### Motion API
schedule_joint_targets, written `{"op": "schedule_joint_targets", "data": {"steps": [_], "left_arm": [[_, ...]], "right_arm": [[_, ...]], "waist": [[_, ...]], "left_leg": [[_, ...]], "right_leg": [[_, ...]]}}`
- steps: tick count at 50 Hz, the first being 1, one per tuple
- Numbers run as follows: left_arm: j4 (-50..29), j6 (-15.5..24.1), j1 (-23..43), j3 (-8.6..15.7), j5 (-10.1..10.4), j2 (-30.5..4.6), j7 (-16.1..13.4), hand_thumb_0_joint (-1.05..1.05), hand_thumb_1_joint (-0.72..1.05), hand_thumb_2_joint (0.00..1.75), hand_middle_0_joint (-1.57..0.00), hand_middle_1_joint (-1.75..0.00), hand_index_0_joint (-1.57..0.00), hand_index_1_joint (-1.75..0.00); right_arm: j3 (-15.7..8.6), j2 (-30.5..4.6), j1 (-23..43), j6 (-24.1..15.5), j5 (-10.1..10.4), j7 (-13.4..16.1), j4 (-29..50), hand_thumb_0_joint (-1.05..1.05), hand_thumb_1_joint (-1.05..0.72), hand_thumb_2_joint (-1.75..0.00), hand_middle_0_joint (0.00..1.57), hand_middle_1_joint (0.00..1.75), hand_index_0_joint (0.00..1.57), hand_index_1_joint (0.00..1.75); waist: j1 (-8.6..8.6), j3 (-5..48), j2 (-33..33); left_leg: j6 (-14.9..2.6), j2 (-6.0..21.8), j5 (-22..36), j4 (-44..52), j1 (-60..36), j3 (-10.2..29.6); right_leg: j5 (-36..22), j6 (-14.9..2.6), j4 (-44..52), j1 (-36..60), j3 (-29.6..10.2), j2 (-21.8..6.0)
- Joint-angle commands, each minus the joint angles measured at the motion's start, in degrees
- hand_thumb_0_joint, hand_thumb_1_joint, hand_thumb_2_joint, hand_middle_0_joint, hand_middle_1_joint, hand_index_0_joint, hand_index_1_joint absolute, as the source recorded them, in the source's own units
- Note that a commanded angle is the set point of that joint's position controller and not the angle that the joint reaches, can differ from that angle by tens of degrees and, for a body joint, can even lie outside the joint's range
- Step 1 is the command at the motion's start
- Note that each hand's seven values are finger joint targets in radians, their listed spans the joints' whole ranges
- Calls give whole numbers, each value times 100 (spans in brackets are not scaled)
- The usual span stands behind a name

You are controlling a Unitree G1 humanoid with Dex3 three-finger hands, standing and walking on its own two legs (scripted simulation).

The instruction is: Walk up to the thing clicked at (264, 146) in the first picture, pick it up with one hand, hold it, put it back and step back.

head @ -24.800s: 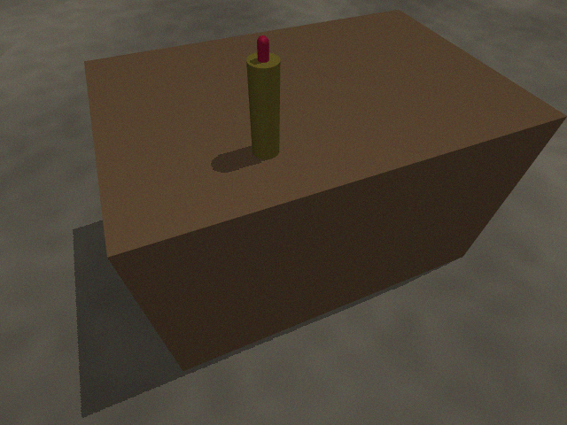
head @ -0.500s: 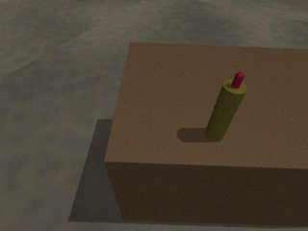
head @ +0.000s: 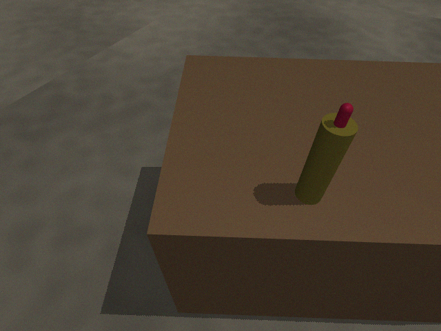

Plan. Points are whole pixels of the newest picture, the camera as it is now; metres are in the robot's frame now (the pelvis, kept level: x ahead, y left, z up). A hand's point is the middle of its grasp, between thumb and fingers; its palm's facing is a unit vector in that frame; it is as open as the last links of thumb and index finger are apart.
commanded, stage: home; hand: right
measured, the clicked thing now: (324, 156) +0.43 -0.22 +0.05
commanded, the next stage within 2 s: stand in 0.62 s
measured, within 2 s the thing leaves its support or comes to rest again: neither
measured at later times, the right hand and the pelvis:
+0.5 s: hand out of the picture +0.08 -0.25 -0.16, palm faces -0.06 +0.93 -0.35, open 17.3 cm; pelvis +0.01 +0.00 +0.00, yaw +0 degrees
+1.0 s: hand out of the picture +0.07 -0.26 -0.16, palm faces -0.06 +0.94 -0.35, open 13.4 cm; pelvis +0.00 +0.00 +0.00, yaw +0 degrees
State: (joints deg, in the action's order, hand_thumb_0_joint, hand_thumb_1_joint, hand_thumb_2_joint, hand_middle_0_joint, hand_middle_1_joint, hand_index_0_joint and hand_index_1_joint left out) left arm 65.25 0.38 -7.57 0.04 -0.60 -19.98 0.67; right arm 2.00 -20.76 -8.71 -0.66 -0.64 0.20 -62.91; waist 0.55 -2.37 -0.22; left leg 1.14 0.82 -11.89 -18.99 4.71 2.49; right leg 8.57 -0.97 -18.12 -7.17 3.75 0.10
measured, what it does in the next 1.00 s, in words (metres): stands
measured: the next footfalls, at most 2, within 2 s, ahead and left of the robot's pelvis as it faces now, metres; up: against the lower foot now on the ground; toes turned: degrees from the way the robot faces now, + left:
none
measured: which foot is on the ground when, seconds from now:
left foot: down 0.00-1.00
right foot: down 0.00-1.00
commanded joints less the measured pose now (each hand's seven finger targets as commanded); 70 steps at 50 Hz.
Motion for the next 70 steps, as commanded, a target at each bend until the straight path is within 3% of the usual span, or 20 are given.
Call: {"op": "schedule_joint_targets", "data": {"steps": [1,3,10,17,23,32,36,38,39,42,46,54,58,64,70], "left_arm": [[-265,119,173,221,-16,-1238,-92,0,90,90,-20,-30,-20,-30],[-278,115,237,233,-15,-1249,-93,0,90,90,-20,-30,-20,-30],[-299,127,247,243,6,-1209,-92,0,90,90,-20,-30,-20,-30],[-302,106,353,249,-11,-1200,-95,0,90,90,-20,-30,-20,-30],[-299,106,320,250,-1,-1206,-97,0,90,90,-20,-30,-20,-30],[-311,118,382,259,-13,-1261,-98,0,90,90,-20,-30,-20,-30],[-334,129,323,254,-7,-1265,-93,0,90,90,-20,-30,-20,-30],[-318,126,325,257,6,-1257,-89,0,90,90,-20,-30,-20,-30],[-331,133,317,254,-2,-1250,-89,0,90,90,-20,-30,-20,-30],[-345,147,296,246,3,-1253,-94,0,90,90,-20,-30,-20,-30],[-340,130,294,242,3,-1238,-93,0,90,90,-20,-30,-20,-30],[-342,131,306,242,6,-1273,-96,0,90,90,-20,-30,-20,-30],[-366,140,312,231,4,-1230,-103,0,90,90,-20,-30,-20,-30],[-341,128,296,241,15,-1248,-100,0,90,90,-20,-30,-20,-30],[-351,137,327,257,9,-1262,-97,0,90,90,-20,-30,-20,-30]], "right_arm": [[-269,-1211,135,-109,-3,85,292,0,52,-7,6,6,6,6],[-269,-1207,143,-95,-11,89,305,0,51,-8,6,6,6,6],[-282,-1230,205,-146,1,113,319,0,53,-7,6,6,6,6],[-287,-1218,213,-118,-9,115,318,0,51,-8,6,6,6,6],[-292,-1225,230,-127,-10,116,310,0,52,-7,6,6,6,6],[-304,-1191,189,-93,-21,96,281,0,52,-7,6,6,6,6],[-332,-1217,224,-92,-24,83,282,0,53,-7,6,6,6,6],[-313,-1184,163,-92,-18,82,254,0,37,-23,20,22,20,22],[-320,-1191,212,-96,-24,82,279,0,29,-31,20,30,20,30],[-327,-1218,232,-117,-17,83,292,0,5,-55,20,30,20,30],[-317,-1207,218,-99,-9,90,262,0,-27,-87,20,30,20,30],[-300,-1166,156,-97,-8,81,233,0,-90,-90,20,30,20,30],[-311,-1192,169,-107,-21,89,266,0,-90,-90,20,30,20,30],[-315,-1180,213,-92,-4,84,253,0,-90,-90,20,30,20,30],[-315,-1159,201,-98,-16,83,269,0,-90,-90,20,30,20,30]], "waist": [[-12,194,45],[-13,168,32],[7,448,-68],[-18,336,7],[-2,391,-16],[-34,200,42],[-10,268,2],[-24,214,-26],[-20,275,-55],[-25,406,-62],[-6,334,-47],[-9,227,6],[-30,395,-10],[12,213,-27],[-11,318,-9]], "left_leg": [[-228,572,719,332,364,480],[-224,562,620,358,400,471],[-220,635,1345,300,164,461],[-221,640,1037,371,237,446],[-219,636,1163,367,161,437],[-225,594,579,434,315,440],[-223,586,573,401,288,433],[-223,590,491,434,366,460],[-242,609,578,407,342,449],[-221,616,885,378,218,435],[-224,614,718,388,261,451],[-200,605,698,430,332,469],[-216,631,972,366,255,439],[-207,600,641,424,322,464],[-200,601,766,419,293,446]], "right_leg": [[-486,-9,300,361,-742,-740],[-387,-13,328,341,-754,-737],[-1241,-33,146,604,-685,-777],[-836,-18,229,537,-689,-771],[-957,-40,193,537,-668,-782],[-363,-48,347,351,-751,-784],[-294,-58,372,350,-762,-781],[-255,-60,356,379,-778,-784],[-421,-72,327,419,-765,-798],[-741,-57,267,445,-743,-797],[-555,-50,289,417,-734,-787],[-448,-37,274,352,-724,-775],[-870,-57,195,466,-711,-805],[-449,-47,296,354,-706,-773],[-616,-54,252,439,-712,-800]]}}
